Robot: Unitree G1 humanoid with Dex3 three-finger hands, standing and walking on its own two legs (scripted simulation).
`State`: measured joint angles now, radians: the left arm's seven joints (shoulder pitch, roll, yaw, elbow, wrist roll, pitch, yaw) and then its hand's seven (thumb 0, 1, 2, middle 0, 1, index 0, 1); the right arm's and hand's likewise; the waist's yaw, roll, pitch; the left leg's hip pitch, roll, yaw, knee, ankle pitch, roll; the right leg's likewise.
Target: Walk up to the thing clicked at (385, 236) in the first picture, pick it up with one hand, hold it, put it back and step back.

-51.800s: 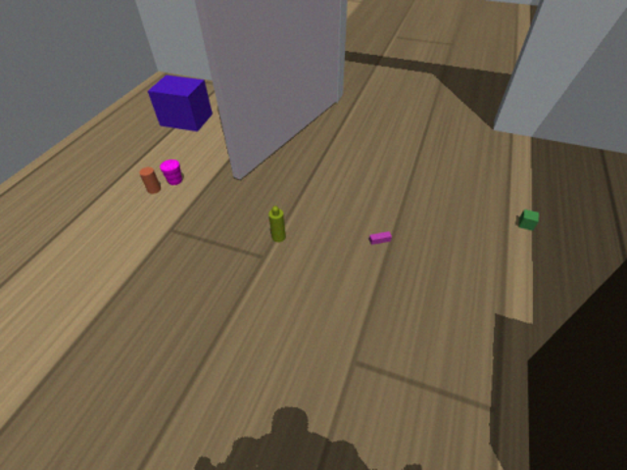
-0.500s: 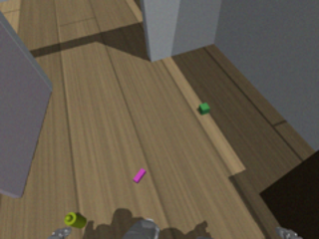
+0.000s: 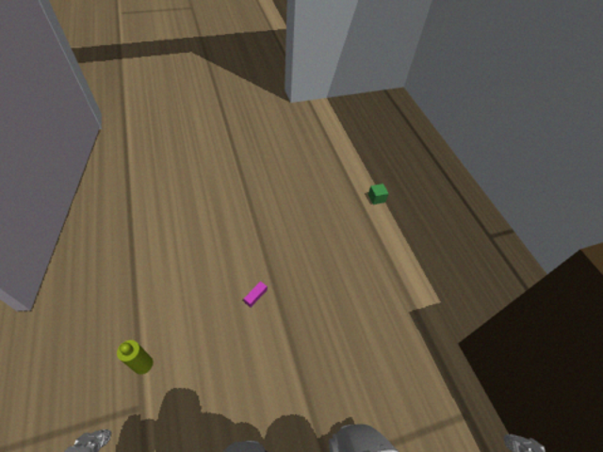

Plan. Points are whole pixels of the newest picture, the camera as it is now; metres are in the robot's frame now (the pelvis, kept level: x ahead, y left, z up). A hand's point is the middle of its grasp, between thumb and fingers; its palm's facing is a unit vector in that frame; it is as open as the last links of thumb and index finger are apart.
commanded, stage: step back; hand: left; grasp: from above
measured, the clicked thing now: (255, 294) +0.66 +0.18 -0.75
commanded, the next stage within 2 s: none
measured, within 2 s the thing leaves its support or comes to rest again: neither
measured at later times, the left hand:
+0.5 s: hand out of the picture -0.07 +0.23 -0.12, palm faces -0.01 -0.88 -0.47, open 7.4 cm
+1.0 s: hand out of the picture -0.29 +0.22 -0.16, palm faces +0.00 -0.91 -0.42, open 7.4 cm
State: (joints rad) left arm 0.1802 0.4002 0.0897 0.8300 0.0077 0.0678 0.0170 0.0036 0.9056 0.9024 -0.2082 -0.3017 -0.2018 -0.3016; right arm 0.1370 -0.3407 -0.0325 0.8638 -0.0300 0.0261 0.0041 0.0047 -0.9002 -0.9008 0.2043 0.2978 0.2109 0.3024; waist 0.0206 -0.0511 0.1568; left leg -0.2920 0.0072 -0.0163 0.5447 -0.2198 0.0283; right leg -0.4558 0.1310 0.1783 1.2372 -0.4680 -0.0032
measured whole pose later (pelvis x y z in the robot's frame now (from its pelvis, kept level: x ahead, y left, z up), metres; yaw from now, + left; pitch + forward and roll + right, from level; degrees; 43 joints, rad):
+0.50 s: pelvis -0.17 -0.05 +0.00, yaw -1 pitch -1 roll +2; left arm 0.20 0.35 0.09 0.81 0.04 0.05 0.01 0.01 0.90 0.90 -0.21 -0.30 -0.21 -0.30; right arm 0.24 -0.42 -0.06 0.89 -0.01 0.06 -0.02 0.00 -0.90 -0.90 0.20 0.30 0.21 0.30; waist 0.00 0.04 0.12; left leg -0.43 -0.11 -0.14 1.11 -0.45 -0.03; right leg -0.32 -0.03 -0.02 0.59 -0.25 -0.03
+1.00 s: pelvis -0.35 -0.06 -0.02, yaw -1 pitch -2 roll -1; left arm 0.21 0.38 0.07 0.92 0.02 0.02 0.02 0.00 0.91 0.90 -0.21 -0.30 -0.20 -0.30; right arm 0.06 -0.41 -0.05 0.82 -0.03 0.05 0.01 0.00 -0.90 -0.90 0.20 0.30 0.21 0.30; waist 0.04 0.04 0.16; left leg -0.42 0.08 0.02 0.69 -0.24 0.00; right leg -0.18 0.03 0.03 0.62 -0.41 0.00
